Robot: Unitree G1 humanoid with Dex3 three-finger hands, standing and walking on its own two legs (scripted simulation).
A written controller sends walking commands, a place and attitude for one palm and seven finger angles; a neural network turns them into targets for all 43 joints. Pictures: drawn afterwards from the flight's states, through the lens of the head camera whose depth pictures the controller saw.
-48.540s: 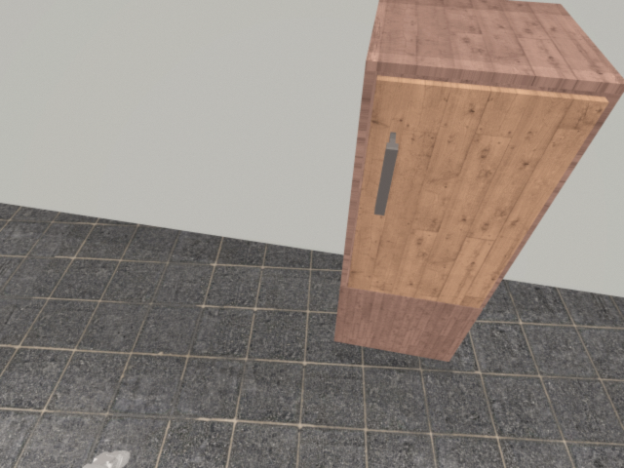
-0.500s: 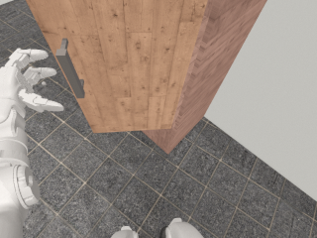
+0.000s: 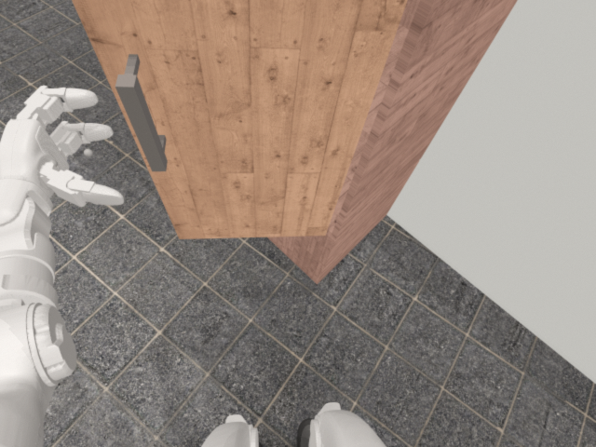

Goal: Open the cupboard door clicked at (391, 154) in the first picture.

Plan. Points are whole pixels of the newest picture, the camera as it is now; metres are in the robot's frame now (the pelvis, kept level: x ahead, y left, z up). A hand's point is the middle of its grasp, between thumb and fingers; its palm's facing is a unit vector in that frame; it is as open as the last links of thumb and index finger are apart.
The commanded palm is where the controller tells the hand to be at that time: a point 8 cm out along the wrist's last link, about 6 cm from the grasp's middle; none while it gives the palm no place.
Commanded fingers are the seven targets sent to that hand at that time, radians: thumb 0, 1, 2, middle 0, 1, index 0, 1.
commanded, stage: move the hooked fingers beside the handle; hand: left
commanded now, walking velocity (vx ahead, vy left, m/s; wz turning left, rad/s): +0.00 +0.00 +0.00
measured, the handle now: (147, 118) +0.53 +0.18 +0.08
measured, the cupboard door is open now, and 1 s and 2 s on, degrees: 48 48 48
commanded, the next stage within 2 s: slide the fingers in behind the handle in 0.26 s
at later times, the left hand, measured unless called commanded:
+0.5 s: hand (89, 148) +0.48 +0.24 +0.08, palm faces +0.00 -1.00 -0.01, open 14.0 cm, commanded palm +0.46 +0.28 +0.08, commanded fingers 0.00 -0.50 0.30 -0.30 -1.20 -0.30 -1.20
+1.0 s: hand (123, 145) +0.48 +0.21 +0.08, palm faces +0.01 -1.00 -0.02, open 14.0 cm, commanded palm +0.46 +0.25 +0.08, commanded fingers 0.00 -0.50 0.30 -0.30 -1.20 -0.30 -1.20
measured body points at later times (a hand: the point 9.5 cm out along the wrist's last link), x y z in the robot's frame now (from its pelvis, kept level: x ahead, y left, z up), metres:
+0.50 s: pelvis +0.00 +0.01 +0.00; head +0.11 +0.03 +0.44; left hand +0.47 +0.30 +0.08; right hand +0.01 -0.26 -0.10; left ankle -0.02 +0.06 -0.69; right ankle +0.02 -0.10 -0.69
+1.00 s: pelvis +0.00 +0.00 +0.00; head +0.11 +0.02 +0.44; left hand +0.48 +0.26 +0.08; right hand +0.02 -0.26 -0.11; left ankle -0.02 +0.06 -0.69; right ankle +0.02 -0.10 -0.69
